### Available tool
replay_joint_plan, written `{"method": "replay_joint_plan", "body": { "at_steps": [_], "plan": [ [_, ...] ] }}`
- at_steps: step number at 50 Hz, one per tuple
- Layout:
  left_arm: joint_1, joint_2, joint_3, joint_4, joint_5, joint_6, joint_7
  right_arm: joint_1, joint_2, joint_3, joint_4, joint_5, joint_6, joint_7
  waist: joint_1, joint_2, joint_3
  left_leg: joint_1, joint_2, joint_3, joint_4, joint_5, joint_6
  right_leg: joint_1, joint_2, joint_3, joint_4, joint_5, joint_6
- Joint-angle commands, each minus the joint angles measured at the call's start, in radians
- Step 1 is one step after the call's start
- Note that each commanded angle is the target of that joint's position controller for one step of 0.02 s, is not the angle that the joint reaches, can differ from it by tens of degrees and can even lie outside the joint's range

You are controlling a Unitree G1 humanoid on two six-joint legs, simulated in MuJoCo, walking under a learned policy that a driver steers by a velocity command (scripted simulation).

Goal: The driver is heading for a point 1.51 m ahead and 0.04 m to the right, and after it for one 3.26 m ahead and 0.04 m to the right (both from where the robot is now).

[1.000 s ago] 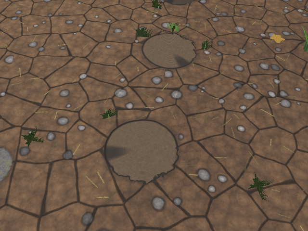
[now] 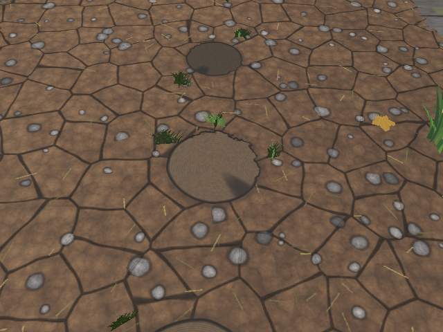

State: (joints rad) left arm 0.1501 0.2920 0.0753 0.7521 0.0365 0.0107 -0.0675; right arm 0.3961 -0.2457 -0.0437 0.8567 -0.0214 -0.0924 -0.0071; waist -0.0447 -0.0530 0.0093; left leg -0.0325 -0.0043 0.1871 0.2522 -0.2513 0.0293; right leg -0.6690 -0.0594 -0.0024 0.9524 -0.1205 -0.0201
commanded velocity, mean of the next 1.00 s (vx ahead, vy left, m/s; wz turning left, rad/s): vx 0.50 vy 0.00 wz -0.10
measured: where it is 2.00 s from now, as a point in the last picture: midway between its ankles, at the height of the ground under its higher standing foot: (224, 177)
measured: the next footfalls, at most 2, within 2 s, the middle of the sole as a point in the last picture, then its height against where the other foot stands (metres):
right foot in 0.18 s outside the picture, level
left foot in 0.74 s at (225, 298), level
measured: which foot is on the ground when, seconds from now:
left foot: down 0.00-0.20, up 0.22-0.72, down 0.74-1.00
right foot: up 0.00-0.16, down 0.18-0.74, up 0.76-1.00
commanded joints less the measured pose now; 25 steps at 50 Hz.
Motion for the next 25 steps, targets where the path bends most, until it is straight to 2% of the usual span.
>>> {"method": "replay_joint_plan", "body": {
  "at_steps": [1,4,6,7,8,9,10,11,12,13,14,15,16,17,20,22,25],
  "plan": [
    [-0.110,-0.005,-0.020,-0.100,0.000,-0.012,-0.017,-0.032,-0.121,-0.026,-0.053,0.000,-0.015,-0.001,0.009,0.147,0.063,-0.018,0.251,-0.068,-0.094,0.372,0.102,-0.002,-0.010,-0.038,-0.162,0.085,-0.013],
    [-0.167,0.007,-0.022,-0.130,0.004,-0.013,-0.021,0.008,-0.150,-0.035,-0.029,0.000,-0.003,-0.007,-0.004,0.140,0.077,0.044,0.273,-0.020,-0.054,0.468,0.086,0.053,0.013,-0.098,-0.270,0.021,-0.057],
    [-0.153,0.021,-0.017,-0.136,0.009,-0.013,-0.013,0.020,-0.174,-0.040,-0.017,0.000,0.010,-0.012,0.011,0.152,0.054,0.094,0.278,0.022,0.053,0.738,0.071,0.129,0.064,-0.139,-0.312,-0.069,-0.098],
    [-0.107,0.033,-0.010,-0.127,0.012,-0.014,-0.006,0.025,-0.194,-0.044,-0.011,-0.001,0.019,-0.014,0.035,0.161,0.017,0.114,0.280,0.039,0.158,0.895,0.066,0.197,0.103,-0.156,-0.325,-0.126,-0.121],
    [-0.008,0.051,0.001,-0.101,0.013,-0.021,0.003,0.026,-0.210,-0.047,-0.009,0.000,0.029,-0.016,0.079,0.157,-0.045,0.106,0.276,0.051,0.320,0.962,0.063,0.313,0.145,-0.159,-0.357,-0.154,-0.148],
    [0.159,0.080,0.020,-0.047,0.021,-0.031,0.017,0.017,-0.210,-0.045,-0.019,0.002,0.036,-0.016,0.156,0.112,-0.142,0.001,0.254,0.073,0.557,0.839,0.038,0.542,0.164,-0.128,-0.431,-0.116,-0.180],
    [0.264,0.186,0.051,-0.028,0.028,-0.032,0.035,0.043,-0.141,-0.027,-0.065,0.007,0.034,-0.008,0.176,-0.031,-0.257,-0.303,0.199,0.072,0.878,0.376,-0.001,0.840,-0.064,0.192,-0.470,-0.288,-0.251],
    [0.222,0.277,0.070,-0.057,-0.007,-0.024,0.041,0.009,-0.104,-0.023,-0.136,0.002,0.025,0.006,0.128,-0.186,-0.330,-0.633,-0.004,-0.063,1.170,-0.296,-0.053,0.997,-0.291,0.745,-0.625,-0.223,-0.370],
    [0.241,0.256,0.070,-0.055,-0.023,-0.012,0.048,-0.113,-0.161,-0.032,-0.163,-0.006,0.019,0.010,0.177,-0.031,-0.260,-0.740,0.037,-0.209,1.198,-0.218,-0.047,0.963,-0.273,0.676,-0.665,-0.107,-0.364],
    [0.199,0.205,0.055,-0.038,-0.026,-0.014,0.058,-0.132,-0.134,-0.021,-0.168,0.007,0.008,0.013,0.136,0.007,-0.130,-0.750,0.084,-0.210,1.143,-0.126,-0.038,0.837,-0.251,0.524,-0.658,0.005,-0.346],
    [0.162,0.149,0.039,-0.032,-0.028,-0.021,0.062,-0.109,-0.124,-0.017,-0.150,0.005,0.003,0.011,0.084,0.057,-0.046,-0.682,0.119,-0.210,1.030,-0.084,-0.035,0.690,-0.193,0.421,-0.669,0.134,-0.298],
    [0.127,0.123,0.029,-0.033,-0.032,-0.029,0.065,-0.098,-0.123,-0.018,-0.148,-0.012,0.016,0.010,0.045,0.053,-0.019,-0.615,0.135,-0.219,0.967,-0.083,-0.043,0.598,-0.139,0.355,-0.680,0.208,-0.272],
    [0.098,0.104,0.022,-0.042,-0.033,-0.036,0.064,-0.065,-0.120,-0.016,-0.136,-0.026,0.034,0.013,0.018,0.044,-0.026,-0.557,0.139,-0.218,0.935,-0.081,-0.052,0.543,-0.105,0.308,-0.695,0.247,-0.262],
    [0.102,0.102,0.019,-0.042,-0.034,-0.047,0.061,-0.056,-0.116,-0.017,-0.135,-0.032,0.050,0.016,0.010,0.037,-0.038,-0.533,0.132,-0.210,0.915,-0.080,-0.060,0.518,-0.090,0.292,-0.701,0.294,-0.266],
    [0.151,0.115,0.021,-0.019,-0.034,-0.066,0.056,-0.097,-0.090,-0.011,-0.145,-0.028,0.071,0.026,0.015,0.032,-0.024,-0.568,0.127,-0.184,0.810,0.013,-0.074,0.499,-0.063,0.245,-0.748,0.277,-0.256],
    [0.201,0.095,0.012,0.006,-0.035,-0.074,0.055,-0.171,-0.081,-0.007,-0.159,-0.026,0.070,0.031,0.044,0.017,0.011,-0.613,0.137,-0.174,0.705,0.114,-0.071,0.528,-0.058,0.216,-0.778,0.292,-0.224],
    [0.254,0.097,0.007,0.029,-0.034,-0.084,0.055,-0.265,-0.081,-0.005,-0.177,-0.014,0.067,0.037,0.086,0.002,0.023,-0.650,0.129,-0.165,0.583,0.226,-0.049,0.616,-0.062,0.173,-0.781,0.360,-0.171]
  ]
}}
